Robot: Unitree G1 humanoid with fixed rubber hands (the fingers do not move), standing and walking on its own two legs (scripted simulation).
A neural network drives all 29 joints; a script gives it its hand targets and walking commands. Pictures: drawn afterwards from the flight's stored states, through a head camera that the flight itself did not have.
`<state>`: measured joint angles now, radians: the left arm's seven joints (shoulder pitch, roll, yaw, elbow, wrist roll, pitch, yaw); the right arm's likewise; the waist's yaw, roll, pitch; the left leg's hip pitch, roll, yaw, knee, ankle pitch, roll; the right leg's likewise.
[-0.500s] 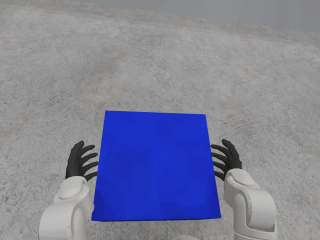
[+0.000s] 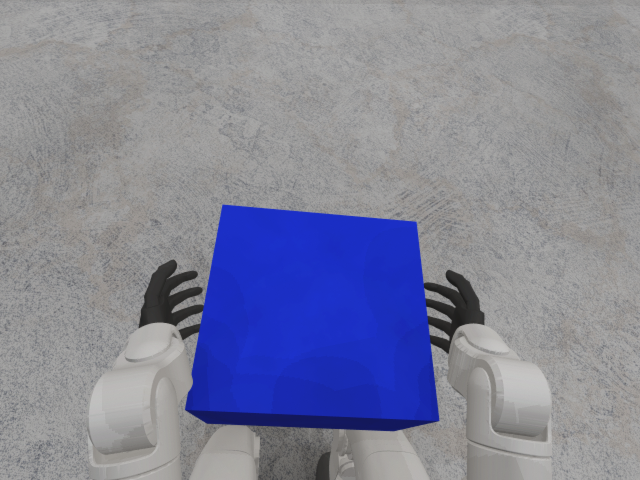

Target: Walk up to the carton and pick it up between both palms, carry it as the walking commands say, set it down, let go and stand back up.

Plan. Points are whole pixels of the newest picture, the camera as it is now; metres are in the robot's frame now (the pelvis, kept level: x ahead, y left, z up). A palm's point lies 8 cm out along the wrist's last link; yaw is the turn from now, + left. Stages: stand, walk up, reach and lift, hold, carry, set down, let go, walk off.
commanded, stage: carry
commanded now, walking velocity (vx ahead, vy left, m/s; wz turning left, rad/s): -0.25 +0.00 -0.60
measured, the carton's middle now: (311, 322) +0.30 +0.03 -0.05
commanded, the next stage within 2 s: none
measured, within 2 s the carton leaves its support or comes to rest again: neither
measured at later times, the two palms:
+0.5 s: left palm (262, 176) +0.42 +0.11 +0.09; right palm (537, 309) +0.29 -0.19 +0.10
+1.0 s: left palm (303, 158) +0.45 +0.07 +0.09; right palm (544, 341) +0.26 -0.20 +0.09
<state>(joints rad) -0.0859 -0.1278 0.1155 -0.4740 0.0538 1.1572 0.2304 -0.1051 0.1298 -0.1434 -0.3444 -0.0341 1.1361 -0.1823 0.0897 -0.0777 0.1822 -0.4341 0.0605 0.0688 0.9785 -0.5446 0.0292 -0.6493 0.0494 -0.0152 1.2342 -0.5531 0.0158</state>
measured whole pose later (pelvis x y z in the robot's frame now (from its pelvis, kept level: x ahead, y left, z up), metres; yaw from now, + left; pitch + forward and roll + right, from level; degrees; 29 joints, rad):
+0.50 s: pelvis +0.13 +0.04 +0.01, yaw -18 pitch +1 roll +0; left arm -0.03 -0.13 0.09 -0.49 0.08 1.13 0.18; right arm -0.02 0.13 -0.10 -0.47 0.00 1.19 -0.26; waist -0.05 -0.04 -0.02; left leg -0.42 0.06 0.13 0.86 -0.42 0.00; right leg -0.34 -0.09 0.03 0.90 -0.54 0.08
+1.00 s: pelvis +0.14 +0.09 +0.02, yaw -33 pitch +1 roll +0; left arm -0.16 -0.13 0.12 -0.49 0.07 1.19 0.18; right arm -0.14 0.13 -0.15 -0.48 -0.05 1.25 -0.22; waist -0.03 -0.02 0.11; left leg -0.43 0.05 0.04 0.94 -0.56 -0.06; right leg -0.54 0.00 -0.05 0.76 -0.24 -0.05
